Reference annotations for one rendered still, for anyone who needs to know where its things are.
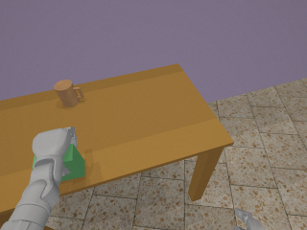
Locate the robot right hand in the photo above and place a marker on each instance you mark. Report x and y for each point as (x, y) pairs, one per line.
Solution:
(248, 219)

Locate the left robot forearm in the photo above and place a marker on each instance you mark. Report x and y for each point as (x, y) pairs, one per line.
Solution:
(35, 206)

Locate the robot left hand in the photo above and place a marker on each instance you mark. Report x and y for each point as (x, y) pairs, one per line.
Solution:
(55, 142)

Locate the sponge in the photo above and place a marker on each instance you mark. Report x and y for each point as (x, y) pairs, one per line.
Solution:
(73, 161)

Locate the table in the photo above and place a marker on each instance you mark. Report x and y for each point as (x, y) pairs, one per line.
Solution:
(124, 125)

